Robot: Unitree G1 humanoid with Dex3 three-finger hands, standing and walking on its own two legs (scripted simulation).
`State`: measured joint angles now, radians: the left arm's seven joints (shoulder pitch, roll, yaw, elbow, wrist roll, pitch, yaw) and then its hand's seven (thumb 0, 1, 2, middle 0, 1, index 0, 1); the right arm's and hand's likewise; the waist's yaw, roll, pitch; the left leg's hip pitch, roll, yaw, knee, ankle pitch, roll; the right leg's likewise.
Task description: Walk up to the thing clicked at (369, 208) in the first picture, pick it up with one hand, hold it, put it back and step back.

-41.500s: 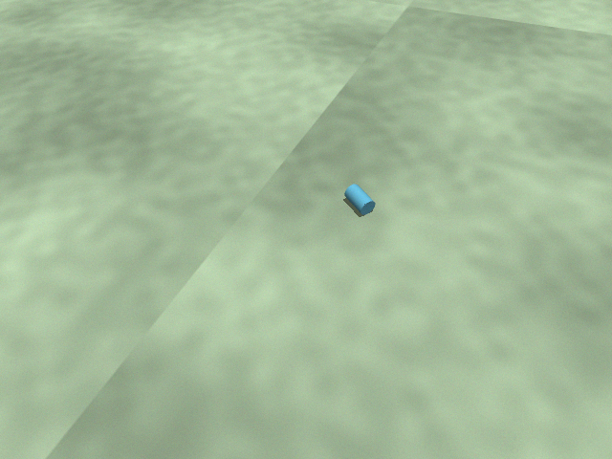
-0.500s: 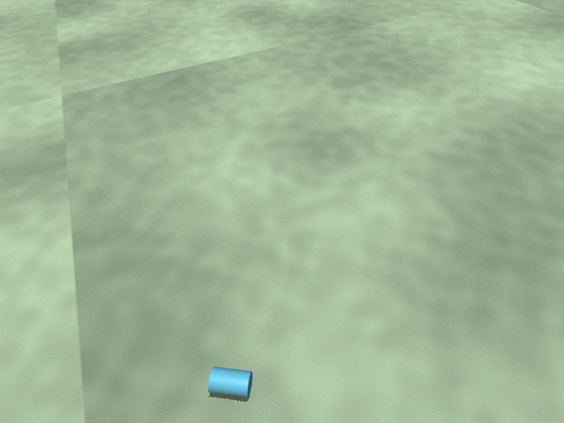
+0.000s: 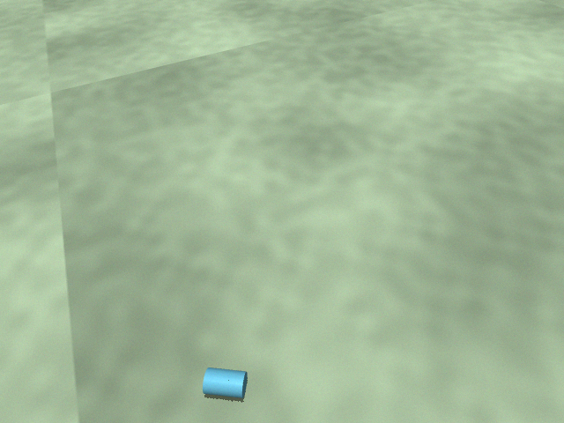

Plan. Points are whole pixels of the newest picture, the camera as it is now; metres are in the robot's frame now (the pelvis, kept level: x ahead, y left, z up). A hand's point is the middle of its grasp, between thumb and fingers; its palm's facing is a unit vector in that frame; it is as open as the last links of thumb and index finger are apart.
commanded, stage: stand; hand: left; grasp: from above
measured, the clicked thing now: (225, 382) +0.38 +0.24 -0.74
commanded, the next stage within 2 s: step back in 1.04 s
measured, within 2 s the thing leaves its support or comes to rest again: neither
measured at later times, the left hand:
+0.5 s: hand out of the picture +0.08 +0.24 -0.16, palm faces +0.01 -0.94 -0.33, open 7.4 cm
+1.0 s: hand out of the picture +0.08 +0.24 -0.16, palm faces +0.00 -0.94 -0.34, open 7.4 cm
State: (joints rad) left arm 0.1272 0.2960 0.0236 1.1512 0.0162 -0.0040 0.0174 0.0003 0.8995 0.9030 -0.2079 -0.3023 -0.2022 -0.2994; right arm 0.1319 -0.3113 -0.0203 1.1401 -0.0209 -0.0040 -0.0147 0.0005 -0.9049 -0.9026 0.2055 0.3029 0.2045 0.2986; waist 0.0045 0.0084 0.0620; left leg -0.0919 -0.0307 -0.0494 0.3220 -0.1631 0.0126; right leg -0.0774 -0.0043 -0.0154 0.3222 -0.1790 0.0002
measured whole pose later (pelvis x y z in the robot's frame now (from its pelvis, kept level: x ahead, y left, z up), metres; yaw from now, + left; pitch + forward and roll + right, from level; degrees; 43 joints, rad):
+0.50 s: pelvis +0.01 -0.01 +0.00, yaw +0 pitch -3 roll +0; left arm 0.11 0.31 0.02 1.15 0.01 -0.01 0.01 0.00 0.90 0.90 -0.21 -0.30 -0.20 -0.30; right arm 0.11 -0.33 -0.02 1.14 -0.02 -0.01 -0.01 0.00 -0.90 -0.90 0.21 0.30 0.20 0.30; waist 0.00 0.01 0.05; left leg -0.08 -0.02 -0.05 0.30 -0.17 0.01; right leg -0.07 0.00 -0.02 0.30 -0.18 -0.01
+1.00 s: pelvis +0.01 -0.01 +0.00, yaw +0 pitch -3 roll +0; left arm 0.12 0.33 0.01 1.14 0.01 -0.01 0.01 0.00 0.90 0.90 -0.21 -0.30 -0.20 -0.30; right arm 0.12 -0.33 -0.01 1.14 -0.02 -0.01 0.00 0.00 -0.90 -0.90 0.21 0.30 0.20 0.30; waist 0.00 0.01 0.05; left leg -0.09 -0.01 -0.06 0.29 -0.16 -0.01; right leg -0.07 0.01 -0.02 0.30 -0.18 -0.02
